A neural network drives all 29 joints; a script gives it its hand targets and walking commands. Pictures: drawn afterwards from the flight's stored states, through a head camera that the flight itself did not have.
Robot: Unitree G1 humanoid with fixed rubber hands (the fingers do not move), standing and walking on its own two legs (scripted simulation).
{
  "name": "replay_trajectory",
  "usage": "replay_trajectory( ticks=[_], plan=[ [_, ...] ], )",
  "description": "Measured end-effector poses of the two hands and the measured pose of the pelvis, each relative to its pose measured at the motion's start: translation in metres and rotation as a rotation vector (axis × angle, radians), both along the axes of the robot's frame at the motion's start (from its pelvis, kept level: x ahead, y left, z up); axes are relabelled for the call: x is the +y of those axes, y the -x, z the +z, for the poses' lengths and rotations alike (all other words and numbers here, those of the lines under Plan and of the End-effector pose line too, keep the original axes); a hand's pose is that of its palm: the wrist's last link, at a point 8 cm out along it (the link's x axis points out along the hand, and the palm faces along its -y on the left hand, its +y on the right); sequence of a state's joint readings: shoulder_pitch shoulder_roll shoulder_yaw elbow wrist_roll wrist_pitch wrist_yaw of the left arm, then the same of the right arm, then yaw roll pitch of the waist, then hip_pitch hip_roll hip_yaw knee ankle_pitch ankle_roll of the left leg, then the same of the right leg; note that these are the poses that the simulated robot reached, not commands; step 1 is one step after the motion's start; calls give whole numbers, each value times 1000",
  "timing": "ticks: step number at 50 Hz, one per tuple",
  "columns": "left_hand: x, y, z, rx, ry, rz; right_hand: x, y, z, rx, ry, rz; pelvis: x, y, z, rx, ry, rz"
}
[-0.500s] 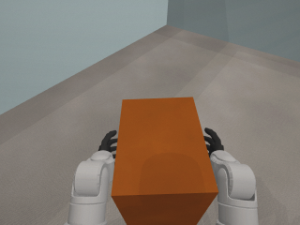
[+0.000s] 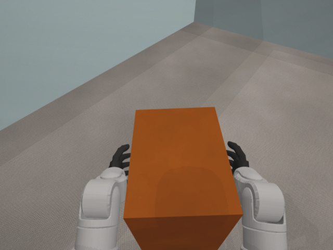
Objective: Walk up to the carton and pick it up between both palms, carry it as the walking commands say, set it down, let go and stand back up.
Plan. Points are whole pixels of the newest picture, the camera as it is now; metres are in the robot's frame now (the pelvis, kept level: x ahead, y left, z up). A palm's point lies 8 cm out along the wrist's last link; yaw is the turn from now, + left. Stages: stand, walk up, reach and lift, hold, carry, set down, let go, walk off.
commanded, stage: carry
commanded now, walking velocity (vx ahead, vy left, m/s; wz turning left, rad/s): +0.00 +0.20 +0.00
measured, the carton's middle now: (177, 185) +0.28 -0.01 +0.02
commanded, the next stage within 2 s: none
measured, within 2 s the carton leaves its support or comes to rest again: neither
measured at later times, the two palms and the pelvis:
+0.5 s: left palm (29, 223) +0.17 +0.27 +0.08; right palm (174, 223) +0.17 +0.00 +0.08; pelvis -0.10 +0.15 +0.00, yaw -1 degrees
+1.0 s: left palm out of the picture +0.08 +0.42 +0.07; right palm out of the picture +0.07 +0.15 +0.08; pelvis -0.20 +0.29 +0.00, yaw -1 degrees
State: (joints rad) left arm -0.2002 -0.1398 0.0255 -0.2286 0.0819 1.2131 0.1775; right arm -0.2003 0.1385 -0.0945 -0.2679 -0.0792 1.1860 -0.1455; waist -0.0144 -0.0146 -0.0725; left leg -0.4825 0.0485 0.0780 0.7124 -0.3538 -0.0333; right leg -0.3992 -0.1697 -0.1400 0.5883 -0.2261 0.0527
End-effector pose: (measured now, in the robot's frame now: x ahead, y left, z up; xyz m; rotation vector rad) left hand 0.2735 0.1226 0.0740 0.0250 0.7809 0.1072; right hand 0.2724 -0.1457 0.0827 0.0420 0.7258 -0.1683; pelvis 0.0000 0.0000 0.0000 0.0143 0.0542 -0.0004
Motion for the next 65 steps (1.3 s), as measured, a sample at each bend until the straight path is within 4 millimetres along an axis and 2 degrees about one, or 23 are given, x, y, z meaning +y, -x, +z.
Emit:
replay_trajectory(
  ticks=[4, 10, 16, 19, 25, 30, 36, 42, 45, 51, 56, 60, 65],
  plan=[
    [36, 8, 0, -47, 25, 8, 36, 10, 4, -47, 18, -2, 35, 15, -6, -10, -10, 1],
    [84, 43, -10, 13, 50, 53, 85, 34, -2, 12, 54, 53, 69, 40, -4, -1, 27, -28],
    [109, 70, -8, -10, 22, 59, 109, 57, -6, -11, 14, 50, 95, 70, -9, 18, 13, -39],
    [119, 84, -6, 14, -4, 34, 118, 77, -9, 14, -2, 34, 110, 81, -3, 2, 22, -26],
    [145, 99, 1, 9, -5, -8, 145, 101, 0, 8, -4, -6, 147, 99, 3, 3, 0, -10],
    [189, 108, 2, -51, 24, -2, 189, 112, 5, -52, 17, -12, 190, 117, -5, -6, -13, -5],
    [238, 143, -10, 17, 50, 45, 239, 135, -2, 15, 53, 45, 224, 142, -3, 3, 26, -32],
    [264, 170, -9, -7, 24, 58, 264, 158, -7, -9, 16, 48, 250, 170, -9, 24, 8, -43],
    [273, 184, -7, 14, -4, 32, 273, 177, -11, 14, -4, 30, 265, 182, -3, 8, 19, -32],
    [298, 199, 1, 11, -7, -13, 298, 202, -1, 10, -6, -11, 302, 199, 4, 7, 0, -16],
    [340, 205, 3, -52, 22, -12, 340, 212, 5, -54, 13, -24, 344, 216, -5, 0, -13, -6],
    [377, 228, -7, 0, 43, 21, 377, 226, 0, -2, 47, 19, 370, 231, -3, 2, 21, -29],
    [408, 255, -11, 16, 49, 55, 408, 244, -3, 14, 45, 50, 392, 253, -3, 18, 25, -39]
  ],
)
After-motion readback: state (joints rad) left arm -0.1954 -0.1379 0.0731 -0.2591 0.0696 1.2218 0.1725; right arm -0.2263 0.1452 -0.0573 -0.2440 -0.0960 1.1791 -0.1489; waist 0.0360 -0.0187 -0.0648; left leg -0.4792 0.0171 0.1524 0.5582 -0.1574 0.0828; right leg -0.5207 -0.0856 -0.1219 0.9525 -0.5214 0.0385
